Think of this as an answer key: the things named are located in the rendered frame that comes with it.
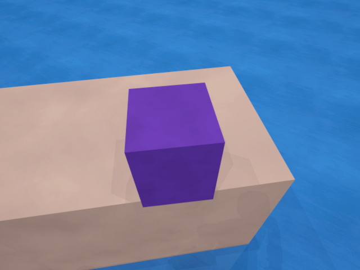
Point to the carton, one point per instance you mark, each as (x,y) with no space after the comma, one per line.
(173,143)

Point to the pedestal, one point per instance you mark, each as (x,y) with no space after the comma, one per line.
(68,200)

